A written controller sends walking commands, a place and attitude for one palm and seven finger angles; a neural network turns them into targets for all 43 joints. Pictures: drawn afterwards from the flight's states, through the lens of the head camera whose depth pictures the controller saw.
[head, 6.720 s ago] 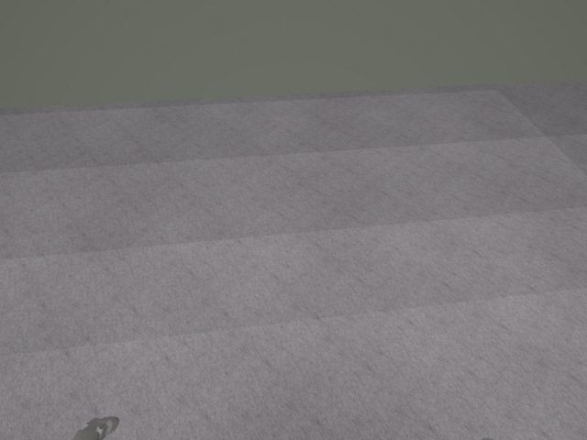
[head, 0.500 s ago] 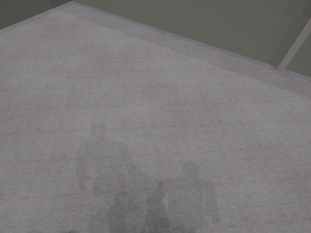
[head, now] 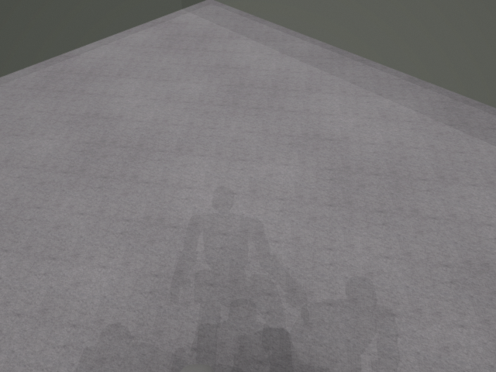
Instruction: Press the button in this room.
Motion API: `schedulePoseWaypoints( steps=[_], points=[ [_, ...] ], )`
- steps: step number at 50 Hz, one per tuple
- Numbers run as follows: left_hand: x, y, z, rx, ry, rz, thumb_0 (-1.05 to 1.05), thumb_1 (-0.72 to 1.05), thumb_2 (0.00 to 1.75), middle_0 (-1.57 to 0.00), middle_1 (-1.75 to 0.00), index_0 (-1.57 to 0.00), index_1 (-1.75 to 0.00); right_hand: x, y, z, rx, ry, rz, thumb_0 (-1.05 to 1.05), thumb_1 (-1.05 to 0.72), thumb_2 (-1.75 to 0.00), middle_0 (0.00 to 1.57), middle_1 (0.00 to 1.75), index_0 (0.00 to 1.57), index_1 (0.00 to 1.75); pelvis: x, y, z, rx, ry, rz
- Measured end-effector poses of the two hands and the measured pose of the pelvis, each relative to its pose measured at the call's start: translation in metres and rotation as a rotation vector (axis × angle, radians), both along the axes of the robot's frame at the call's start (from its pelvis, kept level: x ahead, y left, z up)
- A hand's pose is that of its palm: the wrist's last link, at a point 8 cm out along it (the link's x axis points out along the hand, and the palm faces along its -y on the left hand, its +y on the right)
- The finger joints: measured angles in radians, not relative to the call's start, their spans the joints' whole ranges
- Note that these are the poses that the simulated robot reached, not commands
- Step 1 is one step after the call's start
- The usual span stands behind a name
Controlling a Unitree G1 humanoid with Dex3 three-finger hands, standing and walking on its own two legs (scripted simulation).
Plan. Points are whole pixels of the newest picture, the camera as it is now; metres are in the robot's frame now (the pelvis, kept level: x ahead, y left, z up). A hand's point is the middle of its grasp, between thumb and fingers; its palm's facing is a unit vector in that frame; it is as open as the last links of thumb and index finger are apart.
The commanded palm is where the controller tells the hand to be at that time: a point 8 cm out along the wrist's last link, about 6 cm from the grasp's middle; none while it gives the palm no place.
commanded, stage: turn or walk to find it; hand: left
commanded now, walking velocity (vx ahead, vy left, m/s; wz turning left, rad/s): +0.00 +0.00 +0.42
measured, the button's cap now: out of the picture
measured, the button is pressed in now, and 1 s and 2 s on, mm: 0 0 0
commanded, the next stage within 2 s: none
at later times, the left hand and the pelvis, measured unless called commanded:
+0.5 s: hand out of the picture +0.03 +0.26 -0.16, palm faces +0.22 -0.94 -0.25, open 7.3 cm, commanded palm none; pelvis -0.02 +0.04 +0.00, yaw +10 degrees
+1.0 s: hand out of the picture -0.08 +0.18 -0.16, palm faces +0.44 -0.86 -0.24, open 7.3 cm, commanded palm none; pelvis -0.05 -0.01 +0.00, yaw +25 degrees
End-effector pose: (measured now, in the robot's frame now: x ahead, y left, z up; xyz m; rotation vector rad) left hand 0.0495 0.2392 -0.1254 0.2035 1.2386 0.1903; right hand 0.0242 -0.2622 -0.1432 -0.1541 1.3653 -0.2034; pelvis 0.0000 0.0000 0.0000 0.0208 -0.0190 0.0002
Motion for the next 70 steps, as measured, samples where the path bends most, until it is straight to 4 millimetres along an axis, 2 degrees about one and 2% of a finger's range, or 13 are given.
schedulePoseWaypoints(
  steps=[7,10,19,25,31,34,39,46,51,57,59,65,70],
  points=[
    [-0.057,0.044,-0.033,-0.034,0.093,0.124,0.0,0.91,0.89,-0.2,-0.3,-0.21,-0.3,0.056,0.039,0.008,-0.051,-0.115,0.137,0.0,-0.91,-0.9,0.2,0.3,0.19,0.3,-0.007,0.03,-0.014,-0.019,0.005,0.064],
    [-0.071,0.058,-0.033,-0.034,0.137,0.148,0.0,0.91,0.89,-0.2,-0.3,-0.2,-0.3,0.07,0.058,0.02,-0.053,-0.169,0.171,0.0,-0.91,-0.9,0.2,0.3,0.2,0.3,-0.01,0.039,-0.009,-0.029,0.001,0.069],
    [-0.055,0.074,-0.011,-0.027,0.022,0.179,0.0,0.91,0.9,-0.2,-0.3,-0.2,-0.3,0.071,0.083,0.029,-0.025,-0.188,0.224,0.0,-0.9,-0.9,0.2,0.3,0.2,0.3,-0.017,0.048,0.005,-0.049,0.001,0.136],
    [-0.035,0.063,0.0,-0.001,-0.059,0.177,0.0,0.91,0.9,-0.2,-0.3,-0.2,-0.3,0.05,0.073,0.016,0.008,-0.14,0.222,0.0,-0.9,-0.9,0.21,0.3,0.2,0.3,-0.024,0.037,0.003,-0.035,0.002,0.18],
    [-0.028,0.036,0.009,0.039,-0.131,0.183,0.0,0.91,0.89,-0.2,-0.3,-0.2,-0.3,0.027,0.042,-0.008,0.043,-0.065,0.222,0.0,-0.9,-0.9,0.21,0.3,0.2,0.3,-0.031,0.009,-0.006,-0.005,0.016,0.232],
    [-0.042,0.02,0.013,0.055,-0.135,0.202,0.0,0.91,0.89,-0.2,-0.3,-0.2,-0.3,0.022,0.027,-0.016,0.05,-0.027,0.236,0.0,-0.9,-0.9,0.2,0.3,0.2,0.3,-0.035,-0.003,-0.007,-0.007,0.007,0.269],
    [-0.079,0.0,0.019,0.048,-0.083,0.278,0.0,0.91,0.89,-0.2,-0.3,-0.21,-0.3,0.025,0.01,-0.012,0.046,0.009,0.28,0.0,-0.91,-0.9,0.2,0.3,0.2,0.3,-0.037,-0.013,0.001,0.009,0.005,0.319],
    [-0.128,-0.017,0.008,0.009,-0.017,0.388,0.0,0.91,0.89,-0.2,-0.3,-0.21,-0.3,0.038,0.007,-0.004,0.01,0.045,0.366,0.0,-0.91,-0.9,0.2,0.3,0.19,0.3,-0.04,-0.015,0.003,0.003,0.011,0.396],
    [-0.17,-0.019,-0.006,-0.029,0.039,0.467,0.0,0.91,0.89,-0.2,-0.3,-0.21,-0.3,0.064,0.032,0.001,-0.012,0.015,0.458,0.0,-0.91,-0.9,0.2,0.3,0.19,0.3,-0.048,-0.005,0.0,-0.007,0.016,0.445],
    [-0.226,-0.001,-0.033,-0.068,0.105,0.57,0.0,0.91,0.89,-0.2,-0.3,-0.21,-0.3,0.102,0.09,0.008,-0.023,-0.131,0.58,0.0,-0.91,-0.9,0.2,0.3,0.19,0.3,-0.064,0.017,-0.014,-0.022,0.012,0.499],
    [-0.238,0.006,-0.034,-0.069,0.133,0.585,0.0,0.91,0.89,-0.2,-0.3,-0.21,-0.3,0.107,0.107,0.016,-0.012,-0.174,0.605,0.0,-0.91,-0.9,0.2,0.3,0.19,0.3,-0.067,0.022,-0.011,-0.023,0.006,0.501],
    [-0.239,0.027,-0.018,-0.048,0.082,0.616,0.0,0.91,0.89,-0.2,-0.3,-0.2,-0.3,0.108,0.135,0.029,0.012,-0.213,0.655,0.0,-0.91,-0.9,0.2,0.3,0.2,0.3,-0.073,0.029,0.002,-0.045,-0.003,0.547],
    [-0.223,0.038,-0.006,-0.004,0.002,0.621,0.0,0.91,0.9,-0.2,-0.3,-0.2,-0.3,0.1,0.136,0.024,0.04,-0.189,0.671,0.0,-0.9,-0.9,0.2,0.3,0.2,0.3,-0.075,0.026,0.004,-0.037,-0.002,0.582]
  ],
)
